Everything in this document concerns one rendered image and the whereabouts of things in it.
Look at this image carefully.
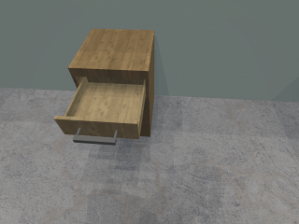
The cabinet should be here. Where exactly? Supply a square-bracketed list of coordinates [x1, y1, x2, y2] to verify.
[68, 28, 155, 137]

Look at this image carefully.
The handle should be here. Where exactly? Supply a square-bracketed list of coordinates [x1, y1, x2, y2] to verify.
[73, 128, 118, 146]

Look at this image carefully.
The drawer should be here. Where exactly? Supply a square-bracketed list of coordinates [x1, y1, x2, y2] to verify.
[54, 77, 146, 139]

